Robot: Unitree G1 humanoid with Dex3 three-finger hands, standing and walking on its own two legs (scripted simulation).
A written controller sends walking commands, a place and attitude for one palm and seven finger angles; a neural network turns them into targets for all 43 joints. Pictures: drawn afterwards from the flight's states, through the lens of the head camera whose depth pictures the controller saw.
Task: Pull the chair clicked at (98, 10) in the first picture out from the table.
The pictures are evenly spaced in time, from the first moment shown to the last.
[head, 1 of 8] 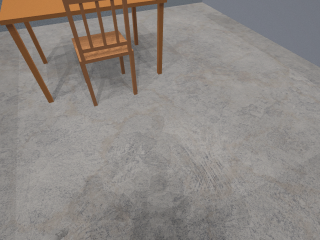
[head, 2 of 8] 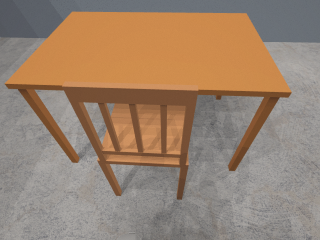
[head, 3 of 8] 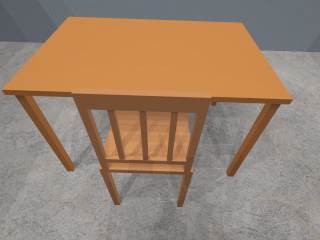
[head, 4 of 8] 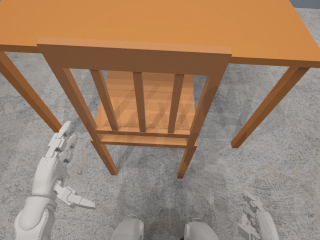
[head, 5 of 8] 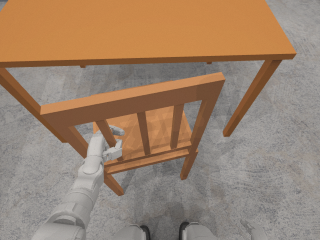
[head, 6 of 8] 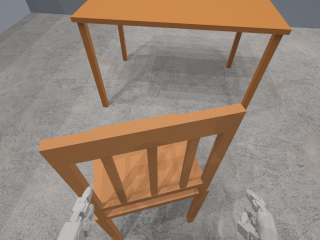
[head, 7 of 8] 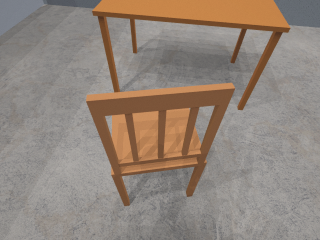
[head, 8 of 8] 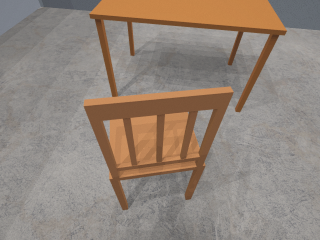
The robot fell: no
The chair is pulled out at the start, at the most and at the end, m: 0.00 0.68 0.67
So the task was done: yes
